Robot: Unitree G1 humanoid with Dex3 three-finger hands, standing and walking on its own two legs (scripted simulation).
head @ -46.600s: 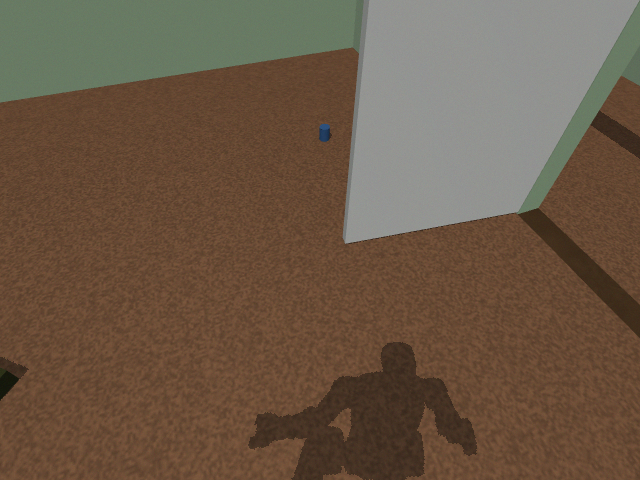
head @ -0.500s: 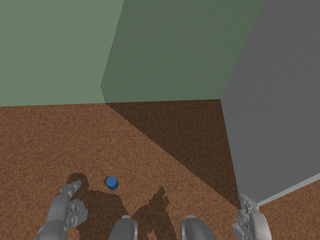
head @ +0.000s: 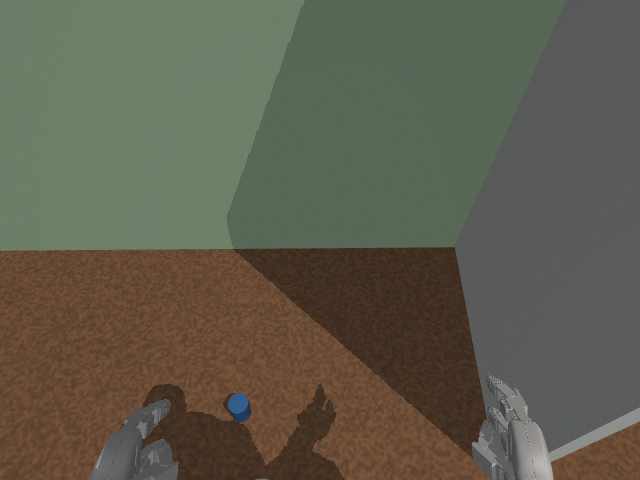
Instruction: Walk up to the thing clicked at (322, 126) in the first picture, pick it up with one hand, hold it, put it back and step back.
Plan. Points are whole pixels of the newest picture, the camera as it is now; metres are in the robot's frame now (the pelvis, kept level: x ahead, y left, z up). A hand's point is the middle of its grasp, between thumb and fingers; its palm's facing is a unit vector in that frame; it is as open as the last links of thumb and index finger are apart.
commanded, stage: home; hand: left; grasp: from above
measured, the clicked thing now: (239, 407) +0.43 +0.21 -0.68
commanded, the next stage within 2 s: stand in 1.74 s
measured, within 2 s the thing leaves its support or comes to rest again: neither
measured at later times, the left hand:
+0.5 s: hand (174, 471) +0.16 +0.18 -0.04, palm faces +0.04 -0.98 -0.19, open 7.4 cm
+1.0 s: hand (173, 479) +0.15 +0.18 -0.05, palm faces +0.04 -0.98 -0.19, open 7.4 cm
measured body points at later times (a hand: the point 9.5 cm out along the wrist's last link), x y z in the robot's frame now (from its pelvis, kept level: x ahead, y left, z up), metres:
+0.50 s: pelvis -0.01 +0.00 +0.00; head +0.01 +0.01 +0.45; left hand +0.15 +0.23 -0.03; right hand +0.15 -0.24 -0.06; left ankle +0.01 +0.12 -0.68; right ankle +0.00 -0.14 -0.68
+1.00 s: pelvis -0.01 +0.00 +0.00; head +0.00 +0.01 +0.45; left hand +0.15 +0.23 -0.03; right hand +0.15 -0.24 -0.06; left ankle +0.01 +0.12 -0.68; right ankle +0.00 -0.14 -0.68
